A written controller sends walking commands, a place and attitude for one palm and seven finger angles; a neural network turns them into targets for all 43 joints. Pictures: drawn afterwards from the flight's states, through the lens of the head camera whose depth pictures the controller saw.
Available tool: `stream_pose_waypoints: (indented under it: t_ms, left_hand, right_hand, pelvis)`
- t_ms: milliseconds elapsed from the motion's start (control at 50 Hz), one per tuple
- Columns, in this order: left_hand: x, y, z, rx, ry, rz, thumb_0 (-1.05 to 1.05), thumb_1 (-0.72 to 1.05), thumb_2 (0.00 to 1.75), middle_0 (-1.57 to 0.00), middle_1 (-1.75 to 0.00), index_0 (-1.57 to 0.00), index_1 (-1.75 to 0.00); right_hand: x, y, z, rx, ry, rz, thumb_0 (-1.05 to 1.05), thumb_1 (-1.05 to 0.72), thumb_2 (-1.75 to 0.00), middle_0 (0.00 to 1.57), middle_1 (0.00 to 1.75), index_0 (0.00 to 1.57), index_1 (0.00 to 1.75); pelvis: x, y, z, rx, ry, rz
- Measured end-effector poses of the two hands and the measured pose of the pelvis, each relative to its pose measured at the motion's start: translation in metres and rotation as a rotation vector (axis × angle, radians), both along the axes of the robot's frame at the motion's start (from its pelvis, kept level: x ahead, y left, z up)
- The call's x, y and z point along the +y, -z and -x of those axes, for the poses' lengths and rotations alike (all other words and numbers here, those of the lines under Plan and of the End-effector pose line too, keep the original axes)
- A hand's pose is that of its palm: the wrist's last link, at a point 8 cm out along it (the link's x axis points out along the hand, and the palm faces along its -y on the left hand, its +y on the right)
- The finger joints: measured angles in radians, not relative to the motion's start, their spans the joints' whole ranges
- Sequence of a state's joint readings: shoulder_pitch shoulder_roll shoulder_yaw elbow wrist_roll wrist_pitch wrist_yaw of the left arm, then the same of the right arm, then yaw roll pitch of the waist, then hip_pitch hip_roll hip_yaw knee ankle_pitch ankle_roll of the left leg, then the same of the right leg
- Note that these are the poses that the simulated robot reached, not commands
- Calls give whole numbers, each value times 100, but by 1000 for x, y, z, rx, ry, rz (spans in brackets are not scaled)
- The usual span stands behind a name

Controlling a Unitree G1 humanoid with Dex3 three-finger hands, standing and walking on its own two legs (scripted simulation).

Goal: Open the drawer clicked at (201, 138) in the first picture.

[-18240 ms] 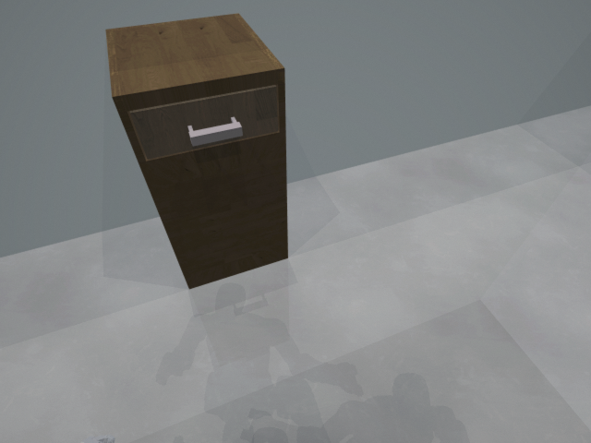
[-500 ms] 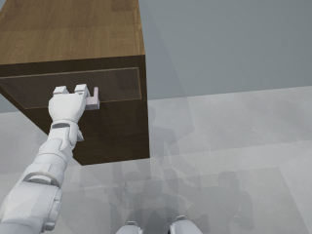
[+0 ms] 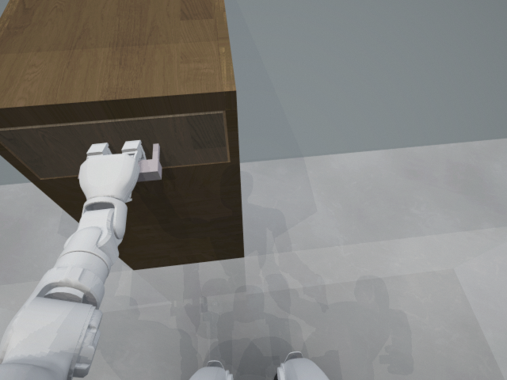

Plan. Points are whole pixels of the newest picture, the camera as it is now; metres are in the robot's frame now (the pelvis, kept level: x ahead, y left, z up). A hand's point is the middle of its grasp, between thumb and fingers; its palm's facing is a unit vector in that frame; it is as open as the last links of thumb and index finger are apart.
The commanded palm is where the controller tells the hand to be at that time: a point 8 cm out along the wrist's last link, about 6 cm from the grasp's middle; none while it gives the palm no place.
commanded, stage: pull the drawer open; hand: left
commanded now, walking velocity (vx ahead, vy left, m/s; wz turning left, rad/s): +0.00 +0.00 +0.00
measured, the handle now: (123, 162) +0.49 +0.23 +0.00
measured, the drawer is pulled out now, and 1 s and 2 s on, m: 0.00 0.05 0.14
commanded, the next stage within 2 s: none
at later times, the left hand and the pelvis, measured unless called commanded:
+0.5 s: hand (122, 201) +0.42 +0.23 -0.02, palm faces -0.02 -0.06 -1.00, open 5.9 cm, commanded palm +0.37 +0.22 +0.04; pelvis +0.02 +0.01 +0.01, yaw -2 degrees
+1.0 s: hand (120, 217) +0.39 +0.22 -0.02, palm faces -0.03 -0.04 -1.00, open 5.9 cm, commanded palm +0.36 +0.23 +0.04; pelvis +0.02 +0.01 +0.01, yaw +0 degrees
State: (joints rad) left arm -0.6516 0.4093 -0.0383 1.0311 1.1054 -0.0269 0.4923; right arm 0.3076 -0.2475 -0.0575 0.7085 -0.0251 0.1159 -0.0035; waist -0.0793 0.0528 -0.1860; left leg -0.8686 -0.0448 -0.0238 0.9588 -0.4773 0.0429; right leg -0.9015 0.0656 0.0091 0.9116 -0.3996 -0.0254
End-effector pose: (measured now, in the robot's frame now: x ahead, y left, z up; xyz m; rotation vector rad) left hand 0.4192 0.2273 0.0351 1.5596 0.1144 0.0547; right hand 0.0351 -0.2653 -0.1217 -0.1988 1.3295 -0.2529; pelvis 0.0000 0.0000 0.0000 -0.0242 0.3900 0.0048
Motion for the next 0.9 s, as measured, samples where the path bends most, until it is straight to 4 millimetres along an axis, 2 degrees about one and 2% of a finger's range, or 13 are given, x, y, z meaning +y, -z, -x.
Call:
stream_pose_waypoints:
  t_ms: [280, 400, 520, 760, 840, 900]
  left_hand:
    - [0, -1, 1, 11, -2, 15, 0, 66, 76, -34, -135, -38, -135]
    - [1, 0, 9, 2, 8, 41, 1, 67, 74, -31, -135, -39, -135]
    - [0, 1, 24, -19, 14, 50, 2, 68, 75, -29, -135, -39, -135]
    - [-4, 1, 54, -22, 5, 51, 2, 67, 76, -29, -135, -40, -135]
    - [-4, 1, 55, -29, 7, 42, 1, 66, 79, -31, -135, -40, -135]
    - [-4, 1, 54, -24, 6, 34, 1, 65, 80, -32, -135, -40, -135]
  right_hand:
    - [3, -5, -11, -23, 14, -7, 0, -90, -90, 21, 30, 20, 30]
    - [5, -11, -21, -42, 30, -14, 0, -90, -90, 21, 30, 20, 30]
    - [9, -16, -43, -75, 18, -19, 0, -90, -90, 21, 30, 20, 30]
    - [21, -30, -107, -217, -57, -23, 0, -90, -90, 21, 30, 20, 30]
    - [24, -28, -119, -231, -99, -14, 0, -90, -90, 21, 30, 20, 30]
    - [26, -25, -120, -232, -110, -17, 0, -90, -90, 21, 30, 20, 30]
  pelvis:
    - [1, -4, -6, -10, 16, 0]
    - [4, -10, -15, -18, 34, 0]
    - [8, -14, -25, -30, 38, 2]
    - [12, -19, -35, -70, 25, 8]
    - [11, -17, -31, -75, 8, 7]
    - [10, -15, -27, -77, 4, 5]
